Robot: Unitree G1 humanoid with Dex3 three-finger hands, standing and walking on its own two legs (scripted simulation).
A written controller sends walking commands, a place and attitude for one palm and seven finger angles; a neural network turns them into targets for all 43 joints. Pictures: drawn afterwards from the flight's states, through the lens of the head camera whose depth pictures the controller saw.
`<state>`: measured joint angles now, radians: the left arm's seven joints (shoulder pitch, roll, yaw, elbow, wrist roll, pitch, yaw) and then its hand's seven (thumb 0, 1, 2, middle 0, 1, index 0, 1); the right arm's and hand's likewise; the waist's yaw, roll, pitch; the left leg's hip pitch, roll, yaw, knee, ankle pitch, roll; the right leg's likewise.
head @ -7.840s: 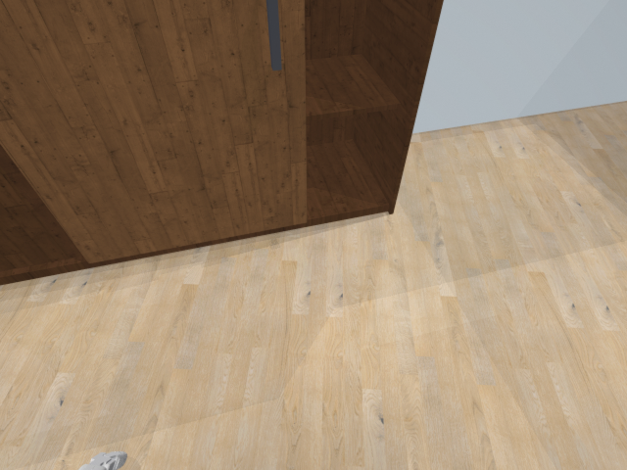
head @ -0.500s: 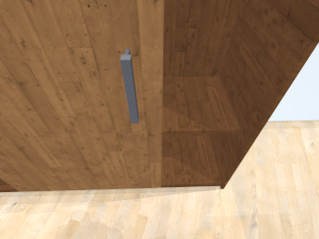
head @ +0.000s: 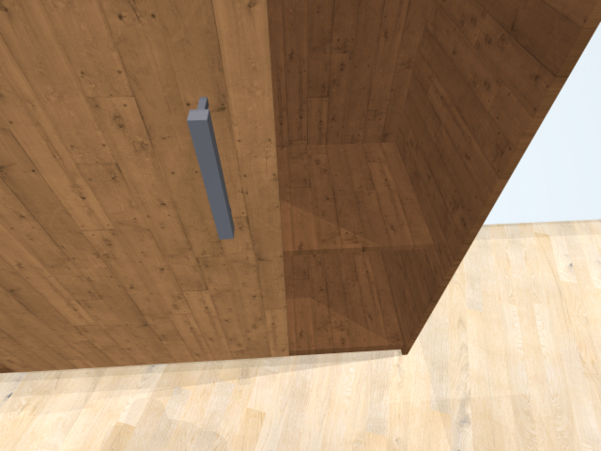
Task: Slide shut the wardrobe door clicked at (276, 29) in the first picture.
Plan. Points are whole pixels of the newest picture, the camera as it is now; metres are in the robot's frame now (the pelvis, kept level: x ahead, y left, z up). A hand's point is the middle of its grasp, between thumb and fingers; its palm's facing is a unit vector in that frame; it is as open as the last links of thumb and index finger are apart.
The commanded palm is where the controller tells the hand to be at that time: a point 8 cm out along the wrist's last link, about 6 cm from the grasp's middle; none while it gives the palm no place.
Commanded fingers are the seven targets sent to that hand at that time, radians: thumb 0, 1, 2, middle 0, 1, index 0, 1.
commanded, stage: come to a stop and stand still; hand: left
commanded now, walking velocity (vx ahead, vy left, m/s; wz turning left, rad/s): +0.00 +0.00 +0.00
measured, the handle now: (216, 174) +0.48 +0.16 +0.10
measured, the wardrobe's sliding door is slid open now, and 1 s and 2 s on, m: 0.39 0.39 0.39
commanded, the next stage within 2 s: look again from close up in 0.46 s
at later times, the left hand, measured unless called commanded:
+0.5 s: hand out of the picture +0.00 +0.15 -0.17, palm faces +0.02 -0.98 -0.20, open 7.4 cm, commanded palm none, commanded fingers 0.00 0.90 0.90 -0.20 -0.30 -0.20 -0.30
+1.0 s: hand out of the picture -0.01 +0.15 -0.17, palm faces +0.04 -0.98 -0.19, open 7.4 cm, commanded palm none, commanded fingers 0.00 0.90 0.90 -0.20 -0.30 -0.20 -0.30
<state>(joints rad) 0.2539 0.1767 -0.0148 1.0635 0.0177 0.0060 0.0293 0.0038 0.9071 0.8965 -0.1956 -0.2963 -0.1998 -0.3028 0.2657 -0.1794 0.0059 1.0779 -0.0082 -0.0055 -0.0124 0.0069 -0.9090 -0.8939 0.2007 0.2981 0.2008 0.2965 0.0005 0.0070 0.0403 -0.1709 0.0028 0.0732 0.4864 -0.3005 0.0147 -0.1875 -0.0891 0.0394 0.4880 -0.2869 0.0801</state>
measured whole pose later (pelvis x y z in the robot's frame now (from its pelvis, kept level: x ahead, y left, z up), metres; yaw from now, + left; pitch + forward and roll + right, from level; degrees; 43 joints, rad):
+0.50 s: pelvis +0.00 -0.03 +0.00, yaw +0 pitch -1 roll +0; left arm 0.28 0.17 -0.02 1.09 0.02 -0.01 0.03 0.00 0.91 0.90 -0.20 -0.30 -0.20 -0.30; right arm 0.25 -0.17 0.01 1.10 -0.01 -0.01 -0.02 0.01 -0.91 -0.89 0.20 0.30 0.20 0.30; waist 0.01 0.00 0.03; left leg -0.15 0.04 0.05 0.45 -0.28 -0.03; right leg -0.17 -0.05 0.01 0.46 -0.28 0.04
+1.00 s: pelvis +0.00 -0.02 +0.00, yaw +1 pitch -1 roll +0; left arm 0.29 0.16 -0.01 1.10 0.02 -0.01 0.03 0.00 0.91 0.90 -0.19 -0.30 -0.20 -0.30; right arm 0.29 -0.15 0.01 1.12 0.00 -0.01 -0.02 0.01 -0.91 -0.89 0.20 0.30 0.20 0.30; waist 0.01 -0.01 0.03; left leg -0.16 0.04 0.04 0.44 -0.27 -0.02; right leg -0.17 -0.05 0.01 0.44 -0.26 0.04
